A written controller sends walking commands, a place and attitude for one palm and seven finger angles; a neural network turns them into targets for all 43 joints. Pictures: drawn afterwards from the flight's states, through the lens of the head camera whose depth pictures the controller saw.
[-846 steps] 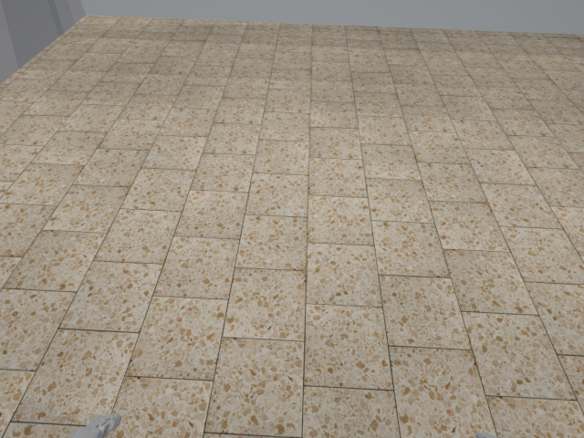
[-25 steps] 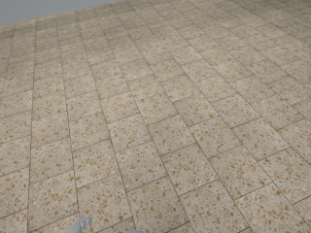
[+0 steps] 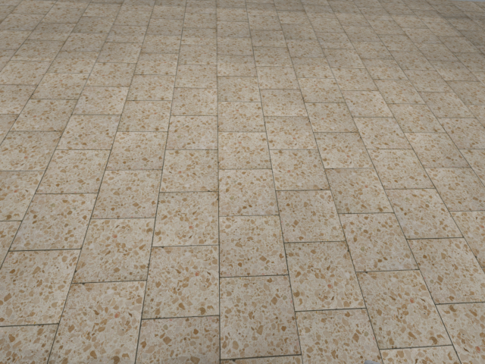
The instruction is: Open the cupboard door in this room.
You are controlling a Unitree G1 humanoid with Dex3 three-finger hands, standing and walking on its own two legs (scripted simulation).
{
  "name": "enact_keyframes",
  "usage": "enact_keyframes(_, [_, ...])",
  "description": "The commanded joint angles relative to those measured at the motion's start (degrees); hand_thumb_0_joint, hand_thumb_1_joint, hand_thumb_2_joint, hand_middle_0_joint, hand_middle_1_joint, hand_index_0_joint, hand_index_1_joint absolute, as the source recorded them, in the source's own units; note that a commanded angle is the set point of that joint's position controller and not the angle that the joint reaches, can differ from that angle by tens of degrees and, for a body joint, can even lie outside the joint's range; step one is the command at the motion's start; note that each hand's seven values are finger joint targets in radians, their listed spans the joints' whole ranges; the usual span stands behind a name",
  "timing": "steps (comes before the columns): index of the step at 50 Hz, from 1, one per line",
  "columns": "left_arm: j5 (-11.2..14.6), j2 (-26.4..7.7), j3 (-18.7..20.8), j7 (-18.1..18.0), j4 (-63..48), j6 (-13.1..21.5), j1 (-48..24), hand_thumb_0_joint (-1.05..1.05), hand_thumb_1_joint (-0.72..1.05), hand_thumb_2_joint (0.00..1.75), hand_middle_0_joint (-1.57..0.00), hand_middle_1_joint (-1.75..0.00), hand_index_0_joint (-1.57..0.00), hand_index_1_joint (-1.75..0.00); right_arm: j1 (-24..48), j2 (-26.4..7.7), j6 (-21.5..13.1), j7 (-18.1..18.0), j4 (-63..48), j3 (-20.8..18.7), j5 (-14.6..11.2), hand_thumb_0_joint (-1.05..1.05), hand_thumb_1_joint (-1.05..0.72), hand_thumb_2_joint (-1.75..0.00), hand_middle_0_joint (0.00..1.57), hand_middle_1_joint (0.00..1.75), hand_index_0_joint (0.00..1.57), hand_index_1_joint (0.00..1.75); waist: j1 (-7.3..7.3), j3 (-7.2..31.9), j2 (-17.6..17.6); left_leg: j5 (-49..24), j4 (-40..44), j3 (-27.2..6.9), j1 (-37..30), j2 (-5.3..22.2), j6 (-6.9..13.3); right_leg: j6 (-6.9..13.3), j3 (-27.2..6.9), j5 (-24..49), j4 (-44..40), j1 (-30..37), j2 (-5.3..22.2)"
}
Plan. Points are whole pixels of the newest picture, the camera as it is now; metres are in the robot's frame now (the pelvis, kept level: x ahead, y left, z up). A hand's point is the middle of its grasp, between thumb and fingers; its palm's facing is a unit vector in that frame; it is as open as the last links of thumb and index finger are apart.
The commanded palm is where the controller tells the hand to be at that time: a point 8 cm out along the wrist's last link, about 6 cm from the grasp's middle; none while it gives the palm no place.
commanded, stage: turn or walk to find it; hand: left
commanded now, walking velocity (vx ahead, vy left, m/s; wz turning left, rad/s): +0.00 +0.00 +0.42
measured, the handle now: out of the picture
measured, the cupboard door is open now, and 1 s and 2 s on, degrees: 0 0 0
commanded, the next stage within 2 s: stand and wait in 0.68 s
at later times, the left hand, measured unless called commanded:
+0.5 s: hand out of the picture +0.03 +0.16 -0.13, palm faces +0.22 -0.93 -0.29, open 7.4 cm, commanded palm none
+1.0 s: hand out of the picture -0.14 +0.19 -0.17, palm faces +0.48 -0.85 -0.23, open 7.4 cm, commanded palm none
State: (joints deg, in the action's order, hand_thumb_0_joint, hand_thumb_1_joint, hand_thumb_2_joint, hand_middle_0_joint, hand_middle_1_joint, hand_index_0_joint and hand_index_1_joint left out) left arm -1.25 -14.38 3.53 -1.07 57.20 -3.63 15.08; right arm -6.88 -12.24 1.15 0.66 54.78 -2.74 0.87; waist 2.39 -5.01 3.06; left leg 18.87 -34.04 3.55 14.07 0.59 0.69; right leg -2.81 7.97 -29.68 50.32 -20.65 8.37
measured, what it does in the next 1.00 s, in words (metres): steps on the spot, turning left: right foot, then left foot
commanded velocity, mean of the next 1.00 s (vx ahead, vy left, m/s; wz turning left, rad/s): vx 0.00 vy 0.00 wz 0.44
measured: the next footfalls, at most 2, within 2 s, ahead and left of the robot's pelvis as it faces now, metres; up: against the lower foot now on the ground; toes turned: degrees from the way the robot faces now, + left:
right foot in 0.36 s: +0.05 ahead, -0.13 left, +0.00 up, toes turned +4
left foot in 0.84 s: -0.08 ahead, +0.09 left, +0.00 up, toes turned +28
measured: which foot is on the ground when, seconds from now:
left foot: down 0.00-0.36, up 0.38-0.82, down 0.84-1.00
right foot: up 0.00-0.34, down 0.36-0.84, up 0.86-1.00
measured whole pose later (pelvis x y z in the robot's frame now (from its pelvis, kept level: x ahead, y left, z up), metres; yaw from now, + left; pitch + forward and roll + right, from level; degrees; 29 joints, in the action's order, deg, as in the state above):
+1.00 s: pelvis -0.07 -0.01 +0.01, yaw +26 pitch -1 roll -1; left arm -1.3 -14.7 4.0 -0.5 57.5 -4.5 12.9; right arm -9.2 -10.7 0.9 -0.1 55.1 -2.0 1.0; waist 1.3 -3.7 2.0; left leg 16.5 -29.5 1.7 12.3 0.2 2.1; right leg -3.9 5.0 -25.4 60.1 -26.0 6.3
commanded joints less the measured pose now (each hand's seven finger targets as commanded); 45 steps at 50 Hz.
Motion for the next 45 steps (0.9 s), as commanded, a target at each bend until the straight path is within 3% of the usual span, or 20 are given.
enact_keyframes(1, [0.34, -4.22, 1.04, 0.27, -5.77, 1.46, -5.46, 0.0, 0.9, 0.9, -0.2, -0.3, -0.2, -0.3, -3.51, -11.09, -0.41, -1.9, -2.08, -2.49, 0.49, 0.0, -0.9, -0.9, 0.2, 0.3, 0.2, 0.3, -3.8, 3.43, -14.34, -30.47, 14.92, -16.33, -5.97, 15.47, 8.64, -1.0, -6.32, 2.27, 12.93, -10.53, -0.97])
enact_keyframes(5, [0.54, -3.7, 0.68, 0.58, -4.96, 1.83, -3.88, 0.0, 0.9, 0.9, -0.2, -0.3, -0.2, -0.3, -3.85, -10.89, -0.92, -1.86, -2.47, -2.37, 0.23, 0.0, -0.9, -0.9, 0.2, 0.3, 0.2, 0.3, -3.12, 5.97, -10.85, -35.67, 13.48, -13.67, -9.03, 12.74, 7.92, -2.05, -5.73, 5.11, 10.13, -8.84, -2.52])
enact_keyframes(12, [0.86, -2.83, 0.29, 0.21, -7.08, 1.96, -6.22, 0.0, 0.9, 0.9, -0.2, -0.3, -0.2, -0.3, -4.24, -11.16, -0.15, -1.42, -3.06, -3.09, 0.64, 0.0, -0.9, -0.9, 0.2, 0.3, 0.2, 0.3, -3.9, 5.96, -13.11, -29.73, 12.91, -19.17, -5.05, 12.3, 8.65, -1.74, -5.45, 3.65, -3.86, -2.33, -4.79])
enact_keyframes(16, [0.95, -3.55, 0.71, 0.03, -5.66, 3.01, -0.07, 0.0, 0.9, 0.9, -0.2, -0.3, -0.2, -0.3, -2.1, -10.34, 0.21, -1.21, -3.84, -3.32, 0.33, 0.0, -0.9, -0.9, 0.2, 0.3, 0.2, 0.3, -0.58, 7.28, -10.8, -22.46, 7.74, -19.7, 3.22, 8.69, 5.59, -1.08, -3.95, 16.2, -22.59, 11.93, -6.03])
enact_keyframes(17, [0.56, -5.85, 1.07, -0.21, -5.32, 3.64, 2.38, 0.0, 0.9, 0.9, -0.2, -0.3, -0.2, -0.3, -2.6, -8.36, 0.15, -0.98, -4.02, -3.16, -0.12, 0.0, -0.9, -0.9, 0.2, 0.3, 0.2, 0.3, 0.4, 8.85, -4.81, -13.76, 2.85, -17.23, 8.21, 5.11, 2.7, -0.39, -7.58, 19.9, -29.46, 18.81, -1.9])
enact_keyframes(18, [-0.4, -10.94, 2.06, -0.75, -5.39, 4.21, 3.06, 0.0, 0.9, 0.9, -0.2, -0.3, -0.2, -0.3, -3.83, -4.25, 0.05, -0.66, -5.01, -2.48, -0.48, 0.0, -0.9, -0.9, 0.2, 0.3, 0.2, 0.3, 0.51, 9.01, 11.75, 4.14, -9.18, -8.54, 18.14, -2.85, -1.49, 4.43, -21.98, 22.91, -32.98, 24.01, 12.28])
enact_keyframes(19, [-0.1, -12.6, 2.25, -0.81, -6.43, 3.9, 2.49, 0.0, 0.9, 0.9, -0.2, -0.3, -0.2, -0.3, -1.82, -5.73, 0.64, -0.84, -6.06, -3.0, -0.18, 0.0, -0.9, -0.9, 0.2, 0.3, 0.2, 0.3, 1.27, 6.6, 13.37, 15.37, -20.98, -7.73, 18.2, -3.53, -2.2, 10.16, -26.97, 27.62, -34.72, 15.54, 20.05])
enact_keyframes(20, [0.16, -10.57, 2.17, -1.01, -7.4, 3.82, -0.85, 0.0, 0.9, 0.9, -0.2, -0.3, -0.2, -0.3, -2.85, -7.27, 1.57, -0.72, -4.88, -3.55, 0.13, 0.0, -0.9, -0.9, 0.2, 0.3, 0.2, 0.3, -0.28, 5.01, 8.75, 12.11, -29.02, -10.32, 16.24, -1.74, -1.78, 11.52, -23.45, 17.21, -36.75, 8.59, 18.15])
enact_keyframes(21, [0.23, -9.01, 2.16, -1.07, -8.38, 3.75, -4.81, 0.0, 0.9, 0.9, -0.2, -0.3, -0.2, -0.3, -3.75, -7.02, 2.05, -0.39, -3.54, -3.72, 0.41, 0.0, -0.9, -0.9, 0.2, 0.3, 0.2, 0.3, -1.65, 1.88, 9.43, 9.35, -33.19, -10.28, 16.85, -0.87, -1.78, 10.67, -21.83, 9.84, -38.35, 4.47, 15.46])
enact_keyframes(24, [0.32, -5.39, 0.92, -0.83, -9.43, 4.01, -8.51, 0.0, 0.9, 0.9, -0.2, -0.3, -0.2, -0.3, -7.84, -5.77, 2.29, 0.36, -0.98, -3.49, 0.57, 0.0, -0.9, -0.9, 0.2, 0.3, 0.2, 0.3, -4.33, 0.84, 5.24, 1.78, -37.3, -7.49, 16.48, 0.43, -3.01, 7.76, -11.02, 15.29, -35.68, 4.67, 9.56])
enact_keyframes(26, [0.26, -5.26, 0.83, -0.82, -8.99, 4.38, -6.18, 0.0, 0.9, 0.9, -0.2, -0.3, -0.2, -0.3, -8.6, -5.28, 2.27, 0.37, -0.5, -3.19, 0.51, 0.0, -0.9, -0.9, 0.2, 0.3, 0.2, 0.3, -3.54, 3.08, 6.25, 0.32, -36.31, -6.43, 17.1, 0.49, -4.02, 7.6, -8.13, 19.66, -34.46, 9.25, 8.66])
enact_keyframes(31, [-0.18, -6.54, 1.36, -0.97, -6.82, 4.3, -0.98, 0.0, 0.9, 0.9, -0.2, -0.3, -0.2, -0.3, -4.53, -4.65, 2.17, 0.28, -1.32, -2.62, 0.31, 0.0, -0.9, -0.9, 0.2, 0.3, 0.2, 0.3, -0.85, 3.49, 6.49, 4.18, -26.72, -4.35, 16.35, 2.12, -5.01, 9.6, -7.54, 23.98, -33.44, 13.66, 11.57])
enact_keyframes(36, [-0.68, -8.79, 2.07, -0.76, -4.96, 3.9, 2.07, 0.0, 0.9, 0.9, -0.2, -0.3, -0.2, -0.3, -1.75, -3.12, 1.06, -0.01, -1.95, -1.46, -0.34, 0.0, -0.9, -0.9, 0.2, 0.3, 0.2, 0.3, 1.32, 6.46, 7.88, 9.27, -11.52, -0.59, 10.29, 1.4, -4.13, 11.46, -6.78, 34.79, -29.1, 16.85, 13.05])
enact_keyframes(38, [-0.53, -9.61, 2.25, -0.61, -4.47, 3.71, 1.5, 0.0, 0.9, 0.9, -0.2, -0.3, -0.2, -0.3, -3.45, -3.26, 0.73, -0.19, -1.64, -1.31, -0.57, 0.0, -0.9, -0.9, 0.2, 0.3, 0.2, 0.3, 0.27, 8.25, 8.71, 7.42, -6.5, 0.8, 7.06, 0.86, -3.72, 10.91, -5.54, 37.13, -26.93, 17.14, 13.17])
enact_keyframes(40, [-0.11, -9.4, 2.37, -0.59, -4.45, 3.37, -0.37, 0.0, 0.9, 0.9, -0.2, -0.3, -0.2, -0.3, -6.73, -3.78, 0.28, -0.26, -0.79, -1.44, -0.45, 0.0, -0.9, -0.9, 0.2, 0.3, 0.2, 0.3, -2.09, 9.09, 6.7, -1.05, 3.69, 1.77, -0.18, 0.81, -3.25, 7.85, -2.32, 33.95, -22.36, 13.48, 12.24])
enact_keyframes(41, [0.4, -8.2, 2.21, -0.5, -4.8, 2.95, -0.9, 0.0, 0.9, 0.9, -0.2, -0.3, -0.2, -0.3, -8.87, -5.6, -0.26, -0.17, -0.3, -1.76, -0.4, 0.0, -0.9, -0.9, 0.2, 0.3, 0.2, 0.3, -3.72, 9.91, 1.43, -7.88, 11.01, -0.65, -7.0, 2.37, -2.41, 4.92, 0.14, 28.72, -16.69, 7.95, 10.41])
enact_keyframes(42, [0.86, -4.97, 1.69, -0.25, -6.08, 2.43, -0.42, 0.0, 0.9, 0.9, -0.2, -0.3, -0.2, -0.3, -9.98, -10.56, -0.82, -0.34, -0.6, -2.91, 0.06, 0.0, -0.9, -0.9, 0.2, 0.3, 0.2, 0.3, -4.49, 9.66, -13.18, -16.09, 16.14, -16.4, -13.07, 13.32, 2.04, 0.62, 3.48, 13.05, -5.75, -4.21, 3.41])
enact_keyframes(43, [0.47, -2.19, 0.46, -0.09, -8.05, 1.97, -3.88, 0.0, 0.9, 0.9, -0.2, -0.3, -0.2, -0.3, -11.56, -14.72, -0.42, -0.82, -0.53, -3.87, 0.17, 0.0, -0.9, -0.9, 0.2, 0.3, 0.2, 0.3, -5.85, 7.06, -21.4, -30.61, 17.77, -25.47, -11.95, 22.22, 7.59, -1.5, 1.05, -6.69, 3.64, -12.62, -1.42])
enact_keyframes(44, [0.22, -3.83, 0.61, -0.08, -8.27, 1.46, -6.6, 0.0, 0.9, 0.9, -0.2, -0.3, -0.2, -0.3, -11.77, -14.49, -0.03, -0.91, -0.06, -3.55, 0.23, 0.0, -0.9, -0.9, 0.2, 0.3, 0.2, 0.3, -6.16, 5.63, -14.57, -28.38, 17.08, -21.75, -7.56, 23.25, 9.36, -0.63, -2.97, -4.69, 8.36, -10.3, -0.39])
enact_keyframes(45, [0.02, -3.11, 0.81, -0.24, -7.29, 1.0, -6.89, 0.0, 0.9, 0.9, -0.2, -0.3, -0.2, -0.3, -9.61, -12.43, -0.43, -1.58, -0.22, -3.07, 0.41, 0.0, -0.9, -0.9, 0.2, 0.3, 0.2, 0.3, -5.46, 4.78, -18.54, -27.49, 17.97, -20.76, -5.49, 19.42, 8.34, -0.98, -5.31, -2.19, 10.05, -11.21, -0.19])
